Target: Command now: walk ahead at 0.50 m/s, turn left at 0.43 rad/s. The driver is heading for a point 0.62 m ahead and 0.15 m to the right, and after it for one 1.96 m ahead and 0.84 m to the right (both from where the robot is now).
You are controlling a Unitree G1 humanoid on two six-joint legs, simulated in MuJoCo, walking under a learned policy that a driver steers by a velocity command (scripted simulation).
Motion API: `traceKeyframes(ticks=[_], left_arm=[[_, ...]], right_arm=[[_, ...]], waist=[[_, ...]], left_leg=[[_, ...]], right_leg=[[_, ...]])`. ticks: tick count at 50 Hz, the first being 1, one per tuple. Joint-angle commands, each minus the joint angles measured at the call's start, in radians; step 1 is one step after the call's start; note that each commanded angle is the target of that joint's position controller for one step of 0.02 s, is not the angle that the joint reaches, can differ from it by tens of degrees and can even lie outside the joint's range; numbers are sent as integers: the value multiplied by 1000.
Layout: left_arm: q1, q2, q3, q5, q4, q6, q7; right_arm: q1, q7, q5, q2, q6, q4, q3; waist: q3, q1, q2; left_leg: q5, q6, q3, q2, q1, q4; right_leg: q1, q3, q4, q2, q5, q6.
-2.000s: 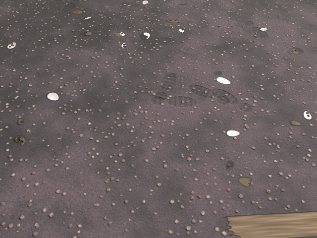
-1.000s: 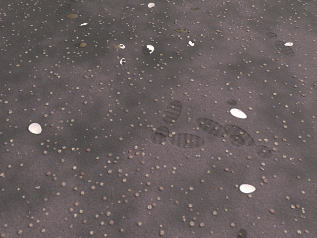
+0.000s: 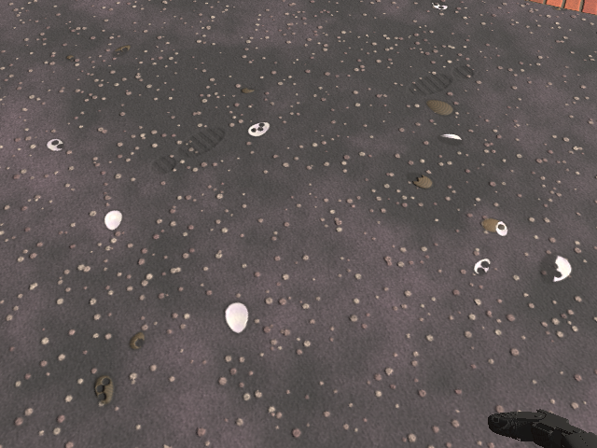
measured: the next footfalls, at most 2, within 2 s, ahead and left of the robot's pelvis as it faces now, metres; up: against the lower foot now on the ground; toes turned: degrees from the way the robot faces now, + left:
left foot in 0.06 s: +0.18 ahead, +0.09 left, +0.00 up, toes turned +5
right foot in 0.54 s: +0.38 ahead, -0.06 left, +0.00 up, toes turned -12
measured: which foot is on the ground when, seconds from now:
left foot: up 0.00-0.04, down 0.06-0.54, up 0.56-0.90, down 0.92-1.00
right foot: down 0.00-0.06, up 0.08-0.52, down 0.54-0.90, up 0.92-1.00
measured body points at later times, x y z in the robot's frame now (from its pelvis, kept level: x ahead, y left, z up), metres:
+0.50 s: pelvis +0.23 +0.03 +0.00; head +0.26 +0.03 +0.45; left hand +0.36 +0.25 -0.14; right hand +0.22 -0.23 -0.14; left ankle +0.15 +0.09 -0.73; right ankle +0.34 -0.07 -0.71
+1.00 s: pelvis +0.26 +0.04 +0.01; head +0.27 +0.05 +0.46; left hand +0.51 +0.23 -0.09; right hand +0.16 -0.23 -0.10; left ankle +0.28 +0.14 -0.73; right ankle +0.30 -0.07 -0.68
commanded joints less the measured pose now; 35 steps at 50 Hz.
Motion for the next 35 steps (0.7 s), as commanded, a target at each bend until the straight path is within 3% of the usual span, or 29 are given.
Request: traceKeyframes(ticks=[1, 2, 3, 4, 5, 6, 7, 8, 9, 10, 12, 15, 17, 20, 22, 25, 26, 27, 28, 29, 30, 31, 32, 33, 35], left_arm=[[45, 191, 37, 1, -14, 12, 9], [40, 193, 33, -4, -13, 20, 9], [43, 159, 19, -8, -30, 19, 6], [104, 28, -15, -28, -90, 14, -19], [11, 148, 21, -21, -92, 19, -9], [-83, 150, 25, -29, -117, 15, -9], [-93, 120, 15, -35, -111, 7, -13], [-71, 109, 16, -25, -88, 15, -16], [-23, 99, 16, -7, -65, 34, -20], [5, 87, 17, 2, -44, 50, -26], [-5, 72, 23, 3, -41, 66, -38], [-63, 55, 27, 4, -55, 73, -34], [-107, 41, 21, 4, -74, 70, -33], [-190, 18, 7, 6, -103, 69, -38], [-177, 28, 6, 15, -109, 71, -41], [-72, 73, 22, 26, -102, 64, -37], [9, 90, 31, 30, -85, 51, -32], [63, 171, 52, 30, -89, 34, -19], [7, 276, 79, 2, -110, 53, -7], [14, 287, 84, -46, -131, 70, -4], [-78, 224, 74, -37, -155, 91, 6], [-160, 161, 54, -22, -167, 115, 13], [-208, 129, 43, -15, -174, 127, 17], [-217, 118, 41, -12, -178, 130, 17], [-230, 136, 48, -5, -179, 126, 7]], right_arm=[[40, -15, -9, -75, -18, -45, -23], [189, -25, -16, -92, -30, 7, -35], [359, -40, -31, -140, -39, 62, -54], [418, -58, -31, -244, -41, 65, -75], [469, -74, 6, -253, -29, 58, -83], [390, -83, 16, -224, -32, 75, -75], [336, -83, 18, -167, -44, 83, -60], [294, -81, 18, -127, -55, 87, -48], [261, -81, 24, -94, -64, 92, -37], [257, -80, 24, -76, -75, 96, -31], [283, -79, 29, -85, -95, 119, -33], [295, -88, 30, -87, -105, 137, -28], [278, -98, 34, -80, -99, 139, -22], [311, -117, 40, -89, -83, 156, -20], [337, -129, 40, -104, -67, 168, -26], [311, -145, 41, -133, -40, 156, -42], [277, -144, 46, -136, -31, 143, -46], [281, -139, 49, -140, -27, 121, -48], [385, -132, 42, -42, -13, 89, -31], [421, -126, 22, -56, 4, 99, -21], [365, -128, 26, -86, 20, 97, -28], [298, -131, 25, -101, 30, 85, -35], [246, -135, 16, -107, 41, 64, -39], [279, -130, 4, -100, 53, 71, -39], [314, -115, 2, -72, 65, 75, -31]], waist=[[-33, -76, -122], [-114, -141, -98], [-224, -206, -40], [-369, -174, 216], [-403, -225, 93], [-245, -193, 39], [-145, -152, 15], [-95, -107, -3], [-72, -68, 21], [-67, -57, 33], [-45, -43, 28], [8, -29, 24], [9, -26, 51], [-12, -66, 80], [-39, -71, 88], [-88, -30, 94], [-127, 19, 53], [-179, 59, -75], [-243, -60, -264], [-390, -24, -194], [-285, -39, -99], [-150, -63, -33], [-92, -80, -26], [-105, -93, -42], [-140, -103, -86]], left_leg=[[-127, 58, 54, -94, 174, -79], [-88, 83, 54, -131, 365, -157], [-114, 122, -88, -27, 651, -181], [-134, 248, -602, 342, 1010, -228], [-36, 266, -752, 399, 955, -333], [87, 228, -541, 343, 834, -337], [180, 187, -417, 299, 677, -368], [208, 136, -324, 251, 578, -402], [208, 104, -255, 217, 497, -437], [210, 90, -217, 203, 455, -464], [229, 79, -161, 187, 444, -505], [658, 52, -24, 176, 433, -465], [762, 28, 60, 145, 420, -429], [770, 17, 118, 129, 466, -366], [788, 21, 121, 149, 524, -283], [848, 23, 111, 175, 535, -41], [736, 3, 125, 148, 507, 135], [339, -46, 138, 55, 362, 423], [-569, -96, 83, -150, 88, 757], [-536, -110, -108, -100, 80, 793], [-468, -118, -127, -66, 67, 802], [-400, -119, -125, -44, 46, 729], [-353, -123, -132, -32, 37, 657], [-307, -126, -121, -34, 86, 600], [-269, -129, -98, -45, 147, 482]], right_leg=[[-3, 63, 168, -271, 990, -127], [-53, 33, 350, -252, 993, -114], [-248, 32, 582, -226, 744, -97], [-674, 33, 959, -71, -109, -42], [-749, 205, 1114, -10, -182, -45], [-798, 269, 1103, -57, -69, -61], [-753, 283, 1021, -78, -10, -68], [-692, 293, 946, -98, 18, -69], [-625, 297, 908, -103, 34, -62], [-583, 297, 894, -96, 50, -59], [-607, 299, 877, -85, 102, -57], [-650, 275, 810, -60, 186, -36], [-625, 231, 690, -42, 258, -30], [-567, 163, 496, -9, 347, -40], [-533, 139, 435, 16, 323, -56], [-418, 133, 344, 66, 208, -109], [-318, 144, 218, 73, 306, -135], [-156, 310, 146, -61, 820, -195], [23, 652, 258, -353, 1598, -361], [-1, 715, 168, -418, 1456, -461], [-121, 683, 125, -373, 1097, -449], [-264, 619, 87, -297, 845, -390], [-329, 582, 70, -232, 718, -333], [-383, 545, 38, -178, 514, -300], [-428, 548, -30, -111, 76, -258]])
